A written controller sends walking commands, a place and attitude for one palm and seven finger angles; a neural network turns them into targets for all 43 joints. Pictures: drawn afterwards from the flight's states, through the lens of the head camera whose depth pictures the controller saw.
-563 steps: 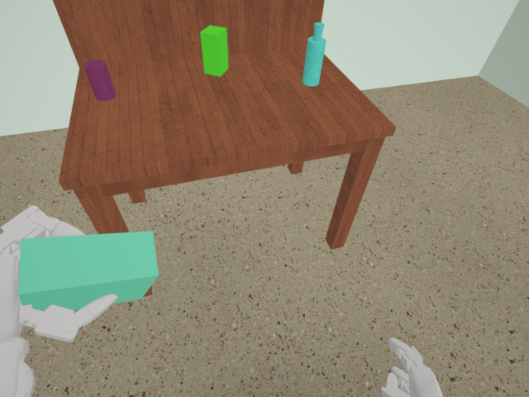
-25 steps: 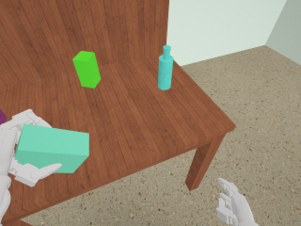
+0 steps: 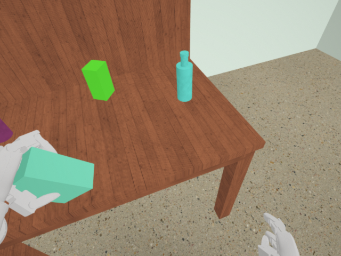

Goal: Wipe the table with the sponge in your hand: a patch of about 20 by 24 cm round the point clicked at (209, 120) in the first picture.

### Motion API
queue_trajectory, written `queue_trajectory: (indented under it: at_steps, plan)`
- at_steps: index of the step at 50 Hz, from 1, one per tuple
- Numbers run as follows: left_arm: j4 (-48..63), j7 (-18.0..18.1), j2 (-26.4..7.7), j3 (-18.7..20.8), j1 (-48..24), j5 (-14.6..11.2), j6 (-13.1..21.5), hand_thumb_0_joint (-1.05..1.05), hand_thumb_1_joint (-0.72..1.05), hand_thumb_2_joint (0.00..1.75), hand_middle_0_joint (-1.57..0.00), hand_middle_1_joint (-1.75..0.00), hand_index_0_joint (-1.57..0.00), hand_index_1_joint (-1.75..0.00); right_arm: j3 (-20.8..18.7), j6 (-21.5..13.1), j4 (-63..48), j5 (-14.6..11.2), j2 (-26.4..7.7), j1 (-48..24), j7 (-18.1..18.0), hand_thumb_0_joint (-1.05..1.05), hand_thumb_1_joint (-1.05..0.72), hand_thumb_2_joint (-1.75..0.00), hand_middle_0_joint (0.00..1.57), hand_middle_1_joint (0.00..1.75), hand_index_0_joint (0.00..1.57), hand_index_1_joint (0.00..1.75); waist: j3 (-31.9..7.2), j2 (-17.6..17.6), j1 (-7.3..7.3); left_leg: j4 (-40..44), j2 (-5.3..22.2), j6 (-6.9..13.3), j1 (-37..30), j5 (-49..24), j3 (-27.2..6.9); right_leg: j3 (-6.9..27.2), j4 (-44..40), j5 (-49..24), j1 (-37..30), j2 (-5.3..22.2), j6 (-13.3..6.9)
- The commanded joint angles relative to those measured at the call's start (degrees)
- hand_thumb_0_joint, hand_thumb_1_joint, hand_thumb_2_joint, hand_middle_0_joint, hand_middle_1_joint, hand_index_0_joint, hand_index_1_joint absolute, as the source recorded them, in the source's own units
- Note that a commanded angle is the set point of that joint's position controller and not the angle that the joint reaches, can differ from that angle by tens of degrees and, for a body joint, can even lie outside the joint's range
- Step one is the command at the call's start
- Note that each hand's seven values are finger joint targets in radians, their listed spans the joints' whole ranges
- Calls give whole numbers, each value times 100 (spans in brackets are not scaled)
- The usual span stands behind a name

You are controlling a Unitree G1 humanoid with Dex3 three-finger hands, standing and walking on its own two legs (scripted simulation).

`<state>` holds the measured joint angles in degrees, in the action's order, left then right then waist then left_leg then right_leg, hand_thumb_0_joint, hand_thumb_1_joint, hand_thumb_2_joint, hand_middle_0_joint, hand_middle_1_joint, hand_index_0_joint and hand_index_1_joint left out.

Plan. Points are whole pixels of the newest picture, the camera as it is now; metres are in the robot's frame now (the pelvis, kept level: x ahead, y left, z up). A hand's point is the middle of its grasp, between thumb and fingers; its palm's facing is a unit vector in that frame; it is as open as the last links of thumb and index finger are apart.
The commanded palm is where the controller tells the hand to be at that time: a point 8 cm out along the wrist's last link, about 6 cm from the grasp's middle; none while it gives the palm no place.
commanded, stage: turn the palm down, sponge in hand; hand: left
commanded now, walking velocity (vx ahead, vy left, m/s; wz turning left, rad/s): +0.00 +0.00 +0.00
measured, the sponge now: (60, 180) +0.22 +0.25 +0.11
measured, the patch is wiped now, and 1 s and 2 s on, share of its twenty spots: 0.00 0.00 0.00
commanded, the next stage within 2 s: move the sponge above the wiping area in 1.44 s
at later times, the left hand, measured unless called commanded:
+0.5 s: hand (24, 175) +0.22 +0.33 +0.12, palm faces +0.23 -0.31 -0.92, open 9.8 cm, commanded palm +0.20 +0.32 +0.18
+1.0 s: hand (25, 178) +0.23 +0.33 +0.11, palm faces +0.06 -0.13 -0.99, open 9.8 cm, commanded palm +0.20 +0.32 +0.17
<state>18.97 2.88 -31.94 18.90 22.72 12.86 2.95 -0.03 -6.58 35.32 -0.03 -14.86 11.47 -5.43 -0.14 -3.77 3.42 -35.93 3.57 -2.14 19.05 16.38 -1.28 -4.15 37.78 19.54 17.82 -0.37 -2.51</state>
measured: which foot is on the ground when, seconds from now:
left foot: down 0.00-1.00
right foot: down 0.00-1.00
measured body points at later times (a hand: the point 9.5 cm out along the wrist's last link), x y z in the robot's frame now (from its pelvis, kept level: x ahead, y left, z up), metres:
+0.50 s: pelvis +0.01 +0.03 +0.01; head +0.00 +0.00 +0.46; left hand +0.21 +0.34 +0.17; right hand +0.23 -0.18 -0.07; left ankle +0.03 +0.17 -0.72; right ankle +0.01 -0.09 -0.72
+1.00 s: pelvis +0.01 +0.04 +0.02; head +0.00 +0.00 +0.47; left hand +0.22 +0.34 +0.16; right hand +0.26 -0.15 -0.06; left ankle +0.03 +0.17 -0.72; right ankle +0.01 -0.09 -0.72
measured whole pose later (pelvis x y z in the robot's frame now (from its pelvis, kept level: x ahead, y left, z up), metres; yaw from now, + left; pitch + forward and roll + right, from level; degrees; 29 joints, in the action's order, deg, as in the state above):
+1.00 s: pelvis +0.01 +0.04 +0.02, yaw +0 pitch -4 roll +0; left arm 9.0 2.1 -26.7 -1.2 9.8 49.3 -21.1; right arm 3.0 -0.8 39.5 -1.0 -14.2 1.3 -4.5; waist 0.8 -6.5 7.5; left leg -24.7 0.8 -0.4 9.0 11.9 -0.1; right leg -3.3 24.4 13.8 6.8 2.1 0.4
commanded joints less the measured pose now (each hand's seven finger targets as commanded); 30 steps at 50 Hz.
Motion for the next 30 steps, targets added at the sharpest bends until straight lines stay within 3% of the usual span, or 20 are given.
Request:
queue_trajectory:
  at_steps: [1, 2, 3, 5, 7, 8, 10, 11, 12, 13, 17, 18, 21, 22, 23, 26, 27, 28, 30]
  plan:
    - [714, 454, -1397, 1076, -479, 217, -136, 0, 10, 130, -120, -160, -120, -160, -273, -213, -953, -38, -636, -618, -58, 0, -90, -90, 20, 30, 20, 30, -694, 267, 162, 138, -438, 376, -87, -845, 364, 477, -918, -1116, -164, 253, 321]
    - [736, 498, -1587, 1164, -532, 363, -218, 0, 10, 130, -120, -160, -120, -160, -262, -220, -941, -47, -647, -679, -65, 0, -90, -90, 20, 30, 20, 30, -680, 128, 154, 107, -453, 373, -131, -882, 372, 514, -929, -1144, -122, 219, 300]
    - [810, 494, -1307, 824, -641, 450, -263, 0, 10, 130, -120, -160, -120, -160, -230, -218, -999, -54, -605, -704, -71, 0, -90, -90, 20, 30, 20, 30, -726, 214, 96, 121, -479, 390, -126, -851, 368, 452, -911, -1106, -101, 236, 317]
    - [796, 481, -1281, 649, -746, 602, -293, 0, 10, 130, -120, -160, -120, -160, -240, -243, -972, -56, -638, -720, -135, 0, -90, -90, 20, 30, 20, 30, -711, 349, 42, 113, -480, 416, -198, -743, 345, 466, -945, -969, 10, 216, 332]
    - [973, 470, -1444, 582, -1025, 814, -308, 0, 10, 130, -120, -160, -120, -160, -204, -281, -963, -72, -633, -859, -179, 0, -90, -90, 20, 30, 20, 30, -708, 157, 30, 130, -487, 414, -300, -653, 324, 525, -1001, -767, 90, 186, 298]
    - [1072, 480, -1263, 371, -1194, 907, -280, 0, 10, 130, -120, -160, -120, -160, -177, -305, -981, -62, -588, -876, -188, 0, -90, -90, 20, 30, 20, 30, -854, 204, 6, 167, -500, 427, -346, -685, 313, 456, -960, -806, 38, 200, 299]
    - [1040, 553, -1347, 399, -1088, 1136, -271, 0, 10, 130, -120, -160, -120, -160, -217, -305, -905, -37, -625, -853, -220, 0, -90, -90, 20, 30, 20, 30, -932, 228, 42, 194, -488, 433, -424, -786, 286, 413, -923, -932, -8, 177, 272]
    - [1149, 608, -1404, 438, -1007, 1258, -289, 0, 10, 130, -120, -160, -120, -160, -231, -306, -921, -24, -618, -893, -220, 0, -90, -90, 20, 30, 20, 30, -1085, 65, 108, 198, -491, 430, -501, -934, 300, 395, -875, -1110, -97, 174, 250]
    - [1171, 681, -1668, 665, -871, 1394, -379, 0, 10, 130, -120, -160, -120, -160, -207, -307, -918, -18, -614, -952, -202, 0, -90, -90, 20, 30, 20, 30, -1082, -66, 183, 225, -495, 403, -505, -986, 291, 405, -883, -1125, -161, 134, 210]
    - [1194, 715, -1263, 340, -906, 1435, -444, 0, 10, 130, -120, -160, -120, -160, -147, -306, -972, -30, -529, -1004, -181, 0, -90, -90, 20, 30, 20, 30, -1104, 98, 140, 239, -507, 409, -487, -1067, 306, 305, -841, -1235, -185, 154, 226]
    - [926, 859, -1463, 507, -866, 1735, -893, 0, 10, 130, -120, -160, -120, -160, -154, -202, -867, -57, -596, -1154, -131, 0, -90, -90, 20, 30, 20, 30, -925, -187, 245, 470, -453, 326, -490, -1127, 266, 238, -926, -1195, -286, 66, 145]
    - [947, 833, -1067, 109, -1056, 1777, -1023, 0, 10, 130, -120, -160, -120, -160, -95, -182, -919, -74, -524, -1214, -117, 0, -90, -90, 20, 30, 20, 30, -922, -62, 185, 541, -445, 330, -521, -1113, 261, 157, -922, -1177, -282, 85, 164]
    - [686, 705, -1039, -63, -1075, 1981, -1413, 0, 10, 130, -120, -160, -120, -160, -92, -71, -862, -93, -598, -1308, -129, 0, -90, -90, 20, 30, 20, 30, -832, 76, 222, 749, -404, 327, -606, -1123, 222, 138, -1048, -1177, -403, 45, 140]
    - [652, 635, -1190, 10, -1114, 2082, -1556, 0, 10, 130, -120, -160, -120, -160, -43, -36, -874, -114, -602, -1472, -121, 0, -90, -90, 20, 30, 20, 30, -761, 2, 260, 819, -413, 309, -621, -1083, 214, 171, -1127, -1093, -456, 8, 105]
    - [770, 549, -822, -431, -1380, 2161, -1630, 0, 10, 130, -120, -160, -120, -160, 17, -24, -919, -128, -536, -1540, -121, 0, -90, -90, 20, 30, 20, 30, -761, 54, 184, 878, -405, 322, -703, -1087, 198, 104, -1134, -1056, -433, 26, 118]
    - [721, 372, -836, -650, -1629, 2453, -1736, 0, 10, 130, -120, -160, -120, -160, 13, 35, -848, -100, -588, -1594, -170, 0, -90, -90, 20, 30, 20, 30, -700, -24, 173, 1102, -382, 341, -883, -910, 96, 104, -1291, -881, -492, -8, 79]
    - [814, 334, -978, -594, -1734, 2585, -1778, 0, 10, 130, -120, -160, -120, -160, 59, 33, -873, -99, -560, -1763, -180, 0, -90, -90, 20, 30, 20, 30, -645, -153, 204, 1152, -379, 340, -913, -867, 72, 148, -1335, -829, -528, -52, 40]
    - [897, 302, -735, -861, -1940, 2704, -1747, 0, 10, 130, -120, -160, -120, -160, 95, 10, -892, -94, -495, -1749, -170, 0, -90, -90, 20, 30, 20, 30, -740, -138, 170, 1177, -376, 341, -996, -935, 52, 72, -1301, -852, -550, -34, 42]
    - [840, 317, -854, -783, -1910, 2891, -1689, 0, 10, 130, -120, -160, -120, -160, 32, 37, -790, -45, -550, -1698, -170, 0, -90, -90, 20, 30, 20, 30, -905, -283, 223, 1273, -346, 344, -1142, -1071, -27, 71, -1330, -990, -710, -52, 8]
